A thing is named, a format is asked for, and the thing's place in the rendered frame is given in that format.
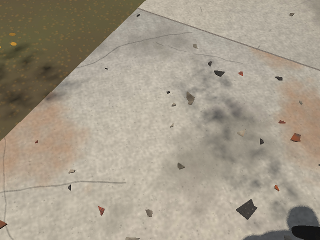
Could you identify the robot right hand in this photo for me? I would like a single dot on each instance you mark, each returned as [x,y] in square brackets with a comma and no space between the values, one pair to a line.
[306,232]

